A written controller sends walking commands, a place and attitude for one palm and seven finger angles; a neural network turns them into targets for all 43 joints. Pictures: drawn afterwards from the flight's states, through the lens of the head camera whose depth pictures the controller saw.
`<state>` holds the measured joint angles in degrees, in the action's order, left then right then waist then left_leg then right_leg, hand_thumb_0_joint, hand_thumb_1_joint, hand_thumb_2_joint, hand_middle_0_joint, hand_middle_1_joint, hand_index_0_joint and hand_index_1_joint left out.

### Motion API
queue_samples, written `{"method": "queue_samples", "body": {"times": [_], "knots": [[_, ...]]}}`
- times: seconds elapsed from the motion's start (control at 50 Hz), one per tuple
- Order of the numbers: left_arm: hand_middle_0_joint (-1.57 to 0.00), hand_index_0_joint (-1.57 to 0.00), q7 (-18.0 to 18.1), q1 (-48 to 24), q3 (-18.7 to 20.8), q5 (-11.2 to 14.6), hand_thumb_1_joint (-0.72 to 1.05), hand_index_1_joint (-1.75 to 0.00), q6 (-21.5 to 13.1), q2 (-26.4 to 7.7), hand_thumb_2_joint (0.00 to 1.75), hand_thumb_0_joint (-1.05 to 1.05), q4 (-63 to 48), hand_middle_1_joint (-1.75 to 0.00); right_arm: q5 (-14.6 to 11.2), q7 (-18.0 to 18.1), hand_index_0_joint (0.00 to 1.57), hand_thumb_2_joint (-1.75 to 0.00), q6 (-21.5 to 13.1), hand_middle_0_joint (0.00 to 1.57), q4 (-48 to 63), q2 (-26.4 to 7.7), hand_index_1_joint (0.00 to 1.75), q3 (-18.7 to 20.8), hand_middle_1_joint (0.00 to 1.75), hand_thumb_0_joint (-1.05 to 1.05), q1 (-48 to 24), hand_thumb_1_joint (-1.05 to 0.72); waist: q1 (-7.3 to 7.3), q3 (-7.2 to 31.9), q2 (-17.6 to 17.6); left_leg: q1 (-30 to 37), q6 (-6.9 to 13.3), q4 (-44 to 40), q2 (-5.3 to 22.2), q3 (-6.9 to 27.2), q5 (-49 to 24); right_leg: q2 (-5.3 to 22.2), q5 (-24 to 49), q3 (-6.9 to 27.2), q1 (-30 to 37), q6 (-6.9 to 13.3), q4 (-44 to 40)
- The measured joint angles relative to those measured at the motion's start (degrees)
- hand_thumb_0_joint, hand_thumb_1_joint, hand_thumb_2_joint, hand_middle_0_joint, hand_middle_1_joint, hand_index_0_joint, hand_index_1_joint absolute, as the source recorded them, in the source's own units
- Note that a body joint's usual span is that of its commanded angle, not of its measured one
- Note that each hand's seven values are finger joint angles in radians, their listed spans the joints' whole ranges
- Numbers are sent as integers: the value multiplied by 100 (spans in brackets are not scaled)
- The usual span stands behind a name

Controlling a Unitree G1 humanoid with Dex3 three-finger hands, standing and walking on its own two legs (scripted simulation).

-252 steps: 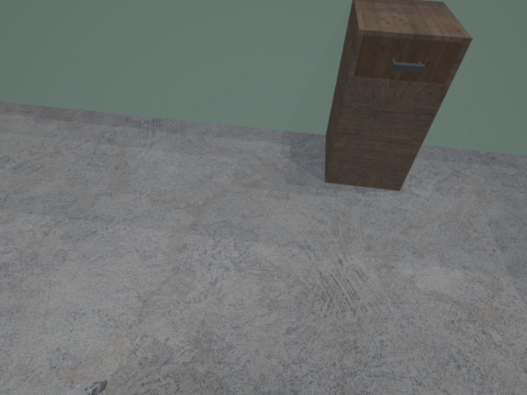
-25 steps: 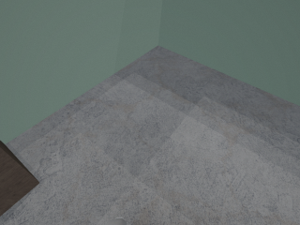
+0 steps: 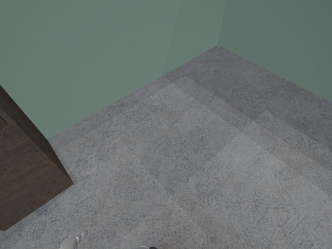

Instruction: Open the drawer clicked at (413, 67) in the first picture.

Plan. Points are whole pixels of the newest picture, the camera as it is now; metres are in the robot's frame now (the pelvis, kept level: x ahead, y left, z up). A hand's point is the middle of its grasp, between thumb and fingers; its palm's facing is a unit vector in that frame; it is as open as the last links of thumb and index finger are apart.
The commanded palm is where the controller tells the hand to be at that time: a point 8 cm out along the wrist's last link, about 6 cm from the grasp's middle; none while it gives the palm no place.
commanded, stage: turn to face it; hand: left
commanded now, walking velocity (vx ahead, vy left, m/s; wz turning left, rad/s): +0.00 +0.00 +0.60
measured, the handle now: out of the picture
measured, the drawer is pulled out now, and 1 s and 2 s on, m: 0.00 0.00 0.00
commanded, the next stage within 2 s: take the last steps up to it in 1.02 s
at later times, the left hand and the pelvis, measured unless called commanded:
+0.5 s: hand out of the picture -0.05 +0.23 -0.18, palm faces +0.37 -0.89 -0.25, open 7.4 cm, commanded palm none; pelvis +0.00 +0.02 -0.01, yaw +19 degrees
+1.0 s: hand out of the picture +0.02 +0.21 -0.13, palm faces +0.52 -0.80 -0.29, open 7.4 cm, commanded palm none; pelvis +0.03 -0.01 +0.00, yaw +33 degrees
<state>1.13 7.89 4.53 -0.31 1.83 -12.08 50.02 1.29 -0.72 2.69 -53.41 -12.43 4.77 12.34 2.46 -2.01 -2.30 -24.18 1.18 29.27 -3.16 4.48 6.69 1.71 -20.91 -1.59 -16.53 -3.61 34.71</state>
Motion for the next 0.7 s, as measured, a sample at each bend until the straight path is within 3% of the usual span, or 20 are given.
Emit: {"method": "queue_samples", "body": {"times": [0.04,0.08,0.14,0.18,0.24,0.32,0.4,0.44,0.46,0.5,0.56,0.7], "knots": [[-20,-20,14,59,-60,-45,91,-30,-57,88,90,0,-40,-30,-28,0,20,-90,66,20,-3,-100,30,78,30,1,7,-91,-44,0,-112,-259,-164,667,-26,60,780,-20,177,-130,157,242,-324],[-20,-20,29,170,-141,-63,91,-30,-40,171,90,0,-44,-30,-6,-11,20,-90,130,20,-3,-187,30,129,30,1,39,-91,-52,16,-134,-590,-265,1871,-66,-87,1471,82,237,-285,252,345,-355],[-20,-20,37,331,-189,-61,91,-30,-46,240,90,0,8,-30,7,-57,20,-90,150,20,20,-278,30,151,30,1,37,-91,-43,-19,-79,-835,-420,3226,101,-354,1464,243,319,-470,470,362,-584],[-20,-20,30,390,-218,-63,91,-30,-73,262,90,0,44,-30,-6,-75,20,-90,145,20,37,-309,30,145,30,1,20,-91,-28,-87,-27,-809,-513,3533,259,-438,1412,343,324,-613,571,356,-656],[-20,-20,11,454,-257,-71,91,-30,-107,286,90,1,68,-30,-17,-84,20,-90,183,20,20,-333,30,118,30,1,-40,-91,-52,-198,39,-607,-604,3362,461,-500,1465,483,272,-854,659,336,-660],[-20,-20,-14,562,-265,-94,91,-30,-111,261,90,1,98,-30,-28,-95,20,-90,234,20,-25,-328,30,40,30,1,-230,-91,-180,-330,134,-183,-612,2521,614,-657,1634,659,137,-1146,680,263,-505],[-20,-20,-35,687,-210,-108,90,-30,-60,110,90,0,168,-30,-52,-105,20,-90,180,20,47,-281,30,-49,30,1,-479,-91,-331,-425,265,338,-492,1401,591,-918,1621,843,-84,-1408,611,120,-159],[-20,-20,-49,791,-159,-73,90,-30,-29,-18,90,0,206,-30,-44,-112,20,-90,84,20,142,-265,30,-88,30,1,-561,-91,-369,-409,357,703,-326,609,507,-1054,1125,985,-287,-1495,469,17,272],[-20,-20,-60,792,-115,-42,90,-30,11,-116,90,0,249,-30,-35,-105,20,-90,12,20,173,-216,30,-94,30,1,-626,-91,-382,-439,487,695,-161,621,415,-1073,1132,1074,-379,-1325,271,-30,751],[-20,-20,-34,744,-61,-28,91,-30,160,-273,90,1,325,-30,-75,-95,20,-90,-106,20,248,-146,30,-145,30,1,-679,-91,-419,-471,589,669,41,772,364,-1021,1290,912,-937,-782,-212,-111,1931],[-20,-20,-11,603,6,-23,91,-30,271,-380,90,1,370,-30,-66,-8,20,-90,-164,20,290,-89,30,-190,30,1,-629,-91,-380,-410,534,809,84,525,371,-831,1205,648,-910,-405,-735,-186,2909],[-20,-19,-69,187,11,-29,91,-30,172,-376,90,1,93,-30,-42,34,20,-90,-119,20,204,-62,30,-233,30,0,-442,-91,-302,-304,382,1047,110,-74,228,-438,822,478,-170,12,-1110,-267,2620]]}}
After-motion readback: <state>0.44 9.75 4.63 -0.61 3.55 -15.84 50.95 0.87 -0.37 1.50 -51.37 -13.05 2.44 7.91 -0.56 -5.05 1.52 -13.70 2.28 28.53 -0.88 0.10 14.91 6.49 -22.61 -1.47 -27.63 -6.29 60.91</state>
